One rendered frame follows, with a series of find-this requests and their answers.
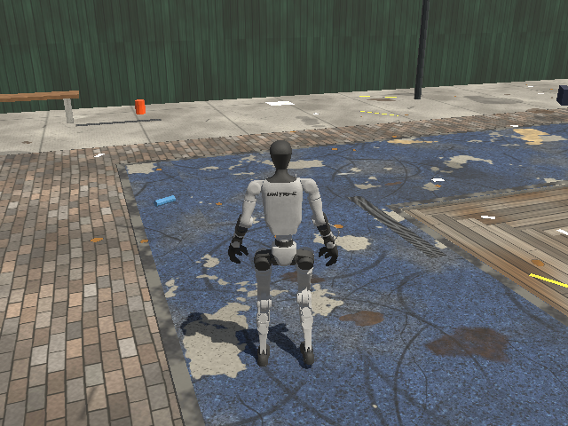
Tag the robot right thigh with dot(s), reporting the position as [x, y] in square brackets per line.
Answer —
[304, 266]

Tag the robot left thigh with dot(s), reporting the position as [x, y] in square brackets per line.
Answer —
[263, 269]

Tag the robot right upper arm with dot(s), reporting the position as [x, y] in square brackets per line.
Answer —
[309, 186]

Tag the robot left forearm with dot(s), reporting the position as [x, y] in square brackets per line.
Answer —
[239, 234]

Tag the robot thigh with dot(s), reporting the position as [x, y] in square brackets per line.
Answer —
[263, 269]
[304, 266]

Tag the left robot hand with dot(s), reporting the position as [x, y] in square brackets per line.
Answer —
[232, 251]

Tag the robot left upper arm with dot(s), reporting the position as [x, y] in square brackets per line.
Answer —
[249, 203]

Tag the right robot hand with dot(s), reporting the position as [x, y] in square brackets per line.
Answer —
[333, 252]

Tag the robot right forearm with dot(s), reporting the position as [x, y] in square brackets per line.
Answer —
[326, 234]

